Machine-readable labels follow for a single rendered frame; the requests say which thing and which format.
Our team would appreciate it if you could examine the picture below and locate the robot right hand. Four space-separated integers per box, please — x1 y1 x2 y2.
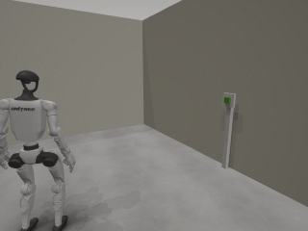
63 153 76 173

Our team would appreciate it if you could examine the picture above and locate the panel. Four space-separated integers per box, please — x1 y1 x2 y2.
221 92 236 168

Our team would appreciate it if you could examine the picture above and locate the right robot thigh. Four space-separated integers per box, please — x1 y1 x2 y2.
39 150 64 193

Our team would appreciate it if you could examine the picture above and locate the robot right shin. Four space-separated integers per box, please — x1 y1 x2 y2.
52 182 66 226

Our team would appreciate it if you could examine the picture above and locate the robot left upper arm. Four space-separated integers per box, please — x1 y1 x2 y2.
0 98 12 136

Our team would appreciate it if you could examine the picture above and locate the robot right upper arm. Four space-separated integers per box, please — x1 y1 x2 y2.
41 100 59 137

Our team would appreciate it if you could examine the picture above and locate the robot left hand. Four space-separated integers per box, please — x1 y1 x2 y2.
0 151 12 169

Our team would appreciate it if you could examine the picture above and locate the robot right forearm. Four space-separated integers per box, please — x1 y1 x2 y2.
54 126 71 157

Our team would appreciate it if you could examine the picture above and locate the button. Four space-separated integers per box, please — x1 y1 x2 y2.
223 97 231 104

